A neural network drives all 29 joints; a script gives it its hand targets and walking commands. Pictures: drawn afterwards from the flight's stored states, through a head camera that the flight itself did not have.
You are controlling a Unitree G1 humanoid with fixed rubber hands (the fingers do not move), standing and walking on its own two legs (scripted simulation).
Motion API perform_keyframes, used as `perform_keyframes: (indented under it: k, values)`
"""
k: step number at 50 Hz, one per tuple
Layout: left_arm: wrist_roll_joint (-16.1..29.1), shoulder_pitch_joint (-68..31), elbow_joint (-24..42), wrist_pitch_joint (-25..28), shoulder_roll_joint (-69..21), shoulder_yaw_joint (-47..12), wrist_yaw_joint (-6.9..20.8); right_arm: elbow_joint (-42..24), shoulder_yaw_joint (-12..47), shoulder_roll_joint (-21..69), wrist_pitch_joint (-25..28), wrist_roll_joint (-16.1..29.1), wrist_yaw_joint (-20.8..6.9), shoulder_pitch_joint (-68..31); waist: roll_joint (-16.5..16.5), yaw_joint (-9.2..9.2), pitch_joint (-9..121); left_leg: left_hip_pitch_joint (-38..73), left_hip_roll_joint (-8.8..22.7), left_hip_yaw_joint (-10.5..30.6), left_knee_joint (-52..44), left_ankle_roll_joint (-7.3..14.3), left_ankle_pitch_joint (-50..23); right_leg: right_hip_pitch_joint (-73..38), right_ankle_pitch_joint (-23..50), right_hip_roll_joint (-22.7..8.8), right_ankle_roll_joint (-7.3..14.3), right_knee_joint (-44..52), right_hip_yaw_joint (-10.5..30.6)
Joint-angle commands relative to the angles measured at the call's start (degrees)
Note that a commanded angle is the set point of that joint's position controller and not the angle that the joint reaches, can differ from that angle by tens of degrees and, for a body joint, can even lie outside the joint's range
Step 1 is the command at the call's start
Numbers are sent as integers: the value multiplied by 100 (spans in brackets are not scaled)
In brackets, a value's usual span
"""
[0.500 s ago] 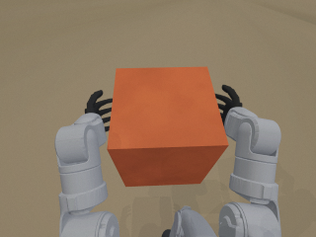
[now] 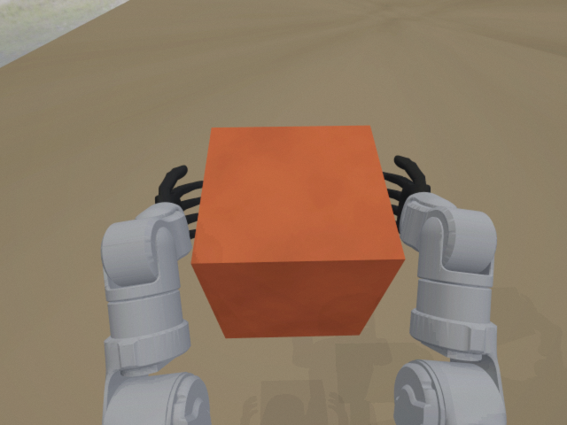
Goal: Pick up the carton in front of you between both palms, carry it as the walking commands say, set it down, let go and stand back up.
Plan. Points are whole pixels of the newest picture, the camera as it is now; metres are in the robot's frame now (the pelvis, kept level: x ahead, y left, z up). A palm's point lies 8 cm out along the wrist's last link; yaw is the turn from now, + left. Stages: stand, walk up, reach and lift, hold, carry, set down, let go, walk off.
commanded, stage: carry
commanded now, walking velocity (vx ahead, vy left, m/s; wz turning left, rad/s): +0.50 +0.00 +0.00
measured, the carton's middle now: (291, 240) +0.37 -0.01 +0.11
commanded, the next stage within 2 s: none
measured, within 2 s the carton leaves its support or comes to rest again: neither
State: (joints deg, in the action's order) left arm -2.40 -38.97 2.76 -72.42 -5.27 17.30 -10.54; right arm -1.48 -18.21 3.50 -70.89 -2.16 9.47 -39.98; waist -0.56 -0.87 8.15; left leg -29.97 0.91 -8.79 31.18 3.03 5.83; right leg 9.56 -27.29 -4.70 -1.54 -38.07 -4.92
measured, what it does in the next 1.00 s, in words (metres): walks ahead: right foot, then left foot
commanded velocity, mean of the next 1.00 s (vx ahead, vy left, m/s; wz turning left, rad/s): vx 0.50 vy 0.00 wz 0.00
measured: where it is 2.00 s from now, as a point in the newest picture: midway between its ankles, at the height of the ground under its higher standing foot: (266, 248)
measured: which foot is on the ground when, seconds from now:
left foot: down 0.00-0.44, up 0.46-0.76, down 0.78-1.00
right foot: down 0.00-0.00, up 0.02-0.40, down 0.42-0.82, up 0.84-1.00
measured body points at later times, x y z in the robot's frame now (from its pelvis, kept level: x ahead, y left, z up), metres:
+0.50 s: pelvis +0.34 -0.01 +0.01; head +0.37 -0.01 +0.46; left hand +0.63 +0.15 +0.08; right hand +0.64 -0.16 +0.08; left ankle +0.15 +0.08 -0.64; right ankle +0.39 -0.10 -0.72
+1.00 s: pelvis +0.70 +0.06 +0.03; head +0.69 +0.07 +0.48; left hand +0.95 +0.20 +0.10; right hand +0.94 -0.11 +0.11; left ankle +0.69 +0.13 -0.72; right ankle +0.66 -0.08 -0.64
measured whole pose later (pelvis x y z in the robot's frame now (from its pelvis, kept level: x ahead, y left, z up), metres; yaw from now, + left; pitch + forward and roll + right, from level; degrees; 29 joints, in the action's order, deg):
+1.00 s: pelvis +0.70 +0.06 +0.03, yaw -2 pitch +5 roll -1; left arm -3.2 1.4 28.2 -70.6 -7.4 2.6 -7.7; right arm -26.3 -3.3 7.3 -68.8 -2.7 7.5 -0.5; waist 0.3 -2.2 8.6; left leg -14.5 2.1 -14.2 22.4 3.5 13.4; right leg 30.2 -17.2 -6.3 -0.3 -59.5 -4.5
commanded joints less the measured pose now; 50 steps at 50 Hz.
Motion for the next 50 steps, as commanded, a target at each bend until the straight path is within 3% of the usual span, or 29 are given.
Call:
perform_keyframes:
  k: [1,3,4,6,8,10,14,17,20,21,22,23,24,25,26,27,30,33,37,39,40,41,42,43,44,45,46,47,50]
  values:
    - [791,-2988,-2,-63,-3641,-2743,45,175,3146,4194,-129,1354,-125,-3135,1800,-152,2089,4354,2178,4266,-1434,1237,-275,2972,-150,761,12,-3025,188]
    - [894,-3348,105,17,-4155,-2860,65,-144,3275,4667,-45,1503,-206,-3569,536,-76,1985,4152,2057,3352,-1173,1069,-896,3356,119,239,203,-3294,535]
    - [934,-3301,109,80,-4464,-2950,117,-280,3327,4921,30,1555,-273,-3622,317,-71,1829,3845,1962,2891,-1258,837,-988,3284,469,27,224,-2926,551]
    - [979,-3269,104,247,-4964,-3214,230,-355,3435,5278,188,1542,-389,-3638,619,13,1857,3600,1727,2122,-1551,501,-833,2895,908,-82,157,-2201,460]
    - [961,-2992,84,413,-5240,-3493,307,-278,3537,5449,313,1467,-504,-3206,893,9,1895,3826,1601,1660,-1707,499,-1076,2857,1091,-11,51,-1562,227]
    - [980,-2617,167,571,-5468,-3727,372,-247,3644,5569,419,1361,-588,-2652,900,14,1856,4047,1404,1231,-1717,447,-1502,2836,1431,65,-1,-884,-2]
    - [1103,-1864,686,782,-5724,-4274,528,-484,3981,5730,609,1171,-722,-1493,1009,-41,1511,4427,1146,670,-1593,386,-2436,2842,1987,198,-14,354,-403]
    - [1299,-1258,1361,835,-5758,-4733,680,-1156,4347,5674,695,1133,-777,-729,1082,-89,1287,4539,1026,367,-1326,285,-3219,2448,2551,432,54,1137,-729]
    - [1460,-603,2068,801,-5713,-4962,790,-1994,4717,5626,655,1299,-820,-44,894,45,1799,3486,863,-161,-3,-80,-3682,-79,2680,671,292,1500,-1082]
    - [1407,194,1840,725,-5606,-4844,813,-2003,4769,5475,565,1318,-824,321,581,220,2038,2420,704,-196,968,-273,-2353,-1328,2324,62,463,1531,-294]
    - [1291,490,1890,709,-5397,-4727,831,-2239,4896,5473,493,1361,-844,438,-908,287,2689,691,240,80,2682,-440,-454,-2955,2113,-1615,1241,1518,2280]
    - [1233,873,1770,705,-5404,-4655,851,-2358,4927,5359,449,1381,-879,586,-1778,299,2506,-843,-400,399,3712,-477,2196,-3593,2639,-2032,1769,2113,3474]
    - [1295,978,2048,718,-5534,-4703,902,-2544,5063,5501,471,1490,-924,553,-1400,296,2279,-1450,-53,854,4370,-357,2356,-3521,3222,-1998,1793,1925,2876]
    - [1325,1056,2177,737,-5769,-4770,954,-2659,5118,5688,475,1575,-982,565,-809,309,2082,-1629,170,968,4309,-302,2216,-3229,3906,-1872,1644,1814,2429]
    - [1361,1078,2363,769,-5907,-4822,1004,-2752,5214,5856,502,1650,-1032,679,-345,247,1860,-1478,425,1012,3797,-298,1902,-2767,3875,-1740,1339,1956,1912]
    - [1416,1065,2567,798,-5995,-4906,1039,-2820,5287,6005,534,1686,-1070,865,-228,208,1717,-1191,572,967,3064,-343,1704,-2328,3424,-1607,1081,2186,1530]
    - [1523,1394,2977,812,-5866,-5032,1125,-2922,5395,6101,607,1602,-1078,1500,-575,165,1405,-505,405,455,1720,-471,1411,-1530,2885,-1259,932,2523,673]
    - [1585,1610,3245,733,-5333,-5161,1150,-3065,5316,5646,549,1437,-995,1844,-826,161,910,-15,233,-62,441,-480,661,-1025,2936,-943,768,2576,-81]
    - [1527,1825,3423,512,-4389,-5050,1001,-3217,5102,4719,324,1313,-843,2022,-908,195,338,516,116,-511,-158,-360,-81,-703,2671,-907,525,2354,-290]
    - [1493,1875,3381,352,-3996,-4968,894,-3091,4910,4333,184,1262,-740,2202,-712,85,403,1658,-165,-866,-328,-273,174,-244,3128,-681,325,1342,-714]
    - [1452,1927,3325,274,-3808,-4910,836,-2991,4798,4163,119,1248,-693,2299,-379,-5,611,2592,-35,-619,-303,-189,414,259,3346,-470,186,325,-926]
    - [1450,1774,3386,189,-3629,-4868,794,-2856,4630,3945,86,1181,-648,2240,1026,-138,893,3480,1324,1773,-1076,383,1417,1553,2562,12,-125,-1415,-889]
    - [1466,1709,3343,109,-3604,-4867,769,-2676,4611,3971,37,1214,-630,2281,2164,-109,1087,4161,2200,3733,-1918,992,1279,2813,123,521,-153,-2897,-443]
    - [1508,1745,3169,86,-3709,-4858,780,-2813,4685,4136,6,1347,-662,2181,1528,-81,920,4013,2346,3543,-1832,1068,190,3250,-188,171,14,-3628,237]
    - [1545,1678,3138,107,-4011,-4904,824,-2881,4760,4379,28,1421,-714,2036,1003,-108,1000,3837,2266,3099,-1637,1121,-403,3358,-51,-76,147,-3853,403]
    - [1525,1602,3104,171,-4320,-4942,877,-2978,4899,4700,82,1505,-780,1799,378,-67,963,3465,2172,2681,-1622,885,-444,3280,289,-321,199,-3547,534]
    - [1499,1530,3133,269,-4628,-4980,925,-3060,5066,5005,150,1595,-845,1607,169,-19,968,3066,2024,2162,-1768,625,-226,2986,703,-472,208,-2984,628]
    - [1462,1522,3124,350,-4842,-4996,956,-3145,5181,5182,222,1663,-903,1485,327,8,964,2795,1868,1729,-1932,439,94,2723,962,-444,192,-2587,485]
    - [1319,1641,3092,507,-4981,-4995,930,-3215,5323,5208,330,1789,-1003,1484,737,4,856,2712,1649,1066,-2326,402,501,2642,1409,-321,96,-1480,104]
